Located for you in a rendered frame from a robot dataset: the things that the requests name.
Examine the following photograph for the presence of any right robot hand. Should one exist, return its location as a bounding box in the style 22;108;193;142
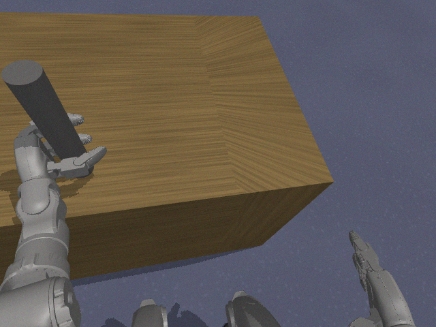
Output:
349;230;415;327

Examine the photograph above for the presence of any can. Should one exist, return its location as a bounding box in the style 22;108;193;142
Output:
1;60;94;178

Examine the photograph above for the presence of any left robot arm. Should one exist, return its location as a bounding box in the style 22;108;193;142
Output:
0;178;81;327

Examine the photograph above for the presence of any left robot hand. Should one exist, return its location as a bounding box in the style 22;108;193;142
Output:
14;113;107;183

